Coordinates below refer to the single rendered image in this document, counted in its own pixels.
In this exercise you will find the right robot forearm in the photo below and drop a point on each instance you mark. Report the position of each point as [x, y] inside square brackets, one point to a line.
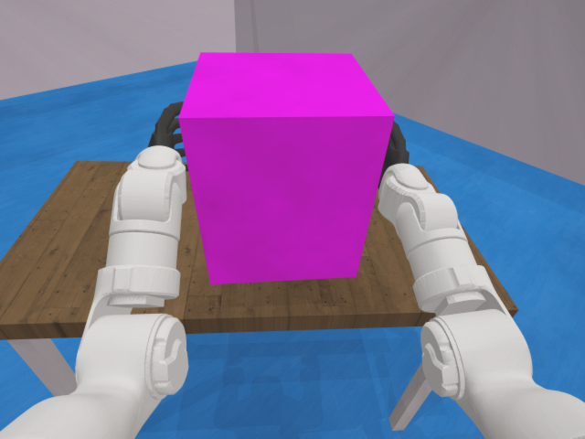
[448, 280]

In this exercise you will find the carton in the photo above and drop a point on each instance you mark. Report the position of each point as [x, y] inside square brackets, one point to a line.
[284, 153]

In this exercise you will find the left robot upper arm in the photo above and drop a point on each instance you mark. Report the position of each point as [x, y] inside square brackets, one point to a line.
[127, 365]

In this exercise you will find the left robot forearm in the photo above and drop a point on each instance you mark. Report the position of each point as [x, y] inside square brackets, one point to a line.
[144, 234]

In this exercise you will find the table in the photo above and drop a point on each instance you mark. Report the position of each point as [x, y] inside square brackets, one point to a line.
[48, 279]

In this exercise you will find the right robot hand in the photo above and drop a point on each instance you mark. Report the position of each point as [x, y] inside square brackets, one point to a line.
[396, 152]

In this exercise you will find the left robot hand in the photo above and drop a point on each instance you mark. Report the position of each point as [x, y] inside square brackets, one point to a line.
[165, 127]

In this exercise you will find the right robot upper arm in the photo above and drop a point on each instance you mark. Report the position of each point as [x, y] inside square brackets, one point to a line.
[480, 360]

